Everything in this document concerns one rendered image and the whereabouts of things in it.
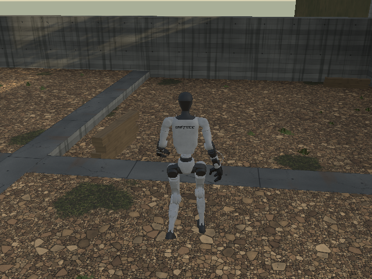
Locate right robot hand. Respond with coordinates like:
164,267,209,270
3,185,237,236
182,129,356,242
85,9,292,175
209,166,223,182

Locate robot right forearm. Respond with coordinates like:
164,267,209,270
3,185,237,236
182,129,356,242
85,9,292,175
208,141,221,169

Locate left robot hand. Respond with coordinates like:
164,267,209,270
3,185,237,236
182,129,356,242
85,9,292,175
156,149,170,158

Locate robot left upper arm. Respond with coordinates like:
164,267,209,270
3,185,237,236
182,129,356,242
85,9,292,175
159,117,173,148

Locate left robot foot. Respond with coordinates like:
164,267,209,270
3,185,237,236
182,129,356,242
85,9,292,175
165,231,176,239

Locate robot torso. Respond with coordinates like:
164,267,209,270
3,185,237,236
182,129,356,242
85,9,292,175
172,115,199,174

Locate robot left forearm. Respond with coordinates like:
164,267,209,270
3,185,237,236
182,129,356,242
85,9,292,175
156,139,164,153

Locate robot right upper arm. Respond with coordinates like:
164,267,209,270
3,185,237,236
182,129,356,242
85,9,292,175
198,117,213,151

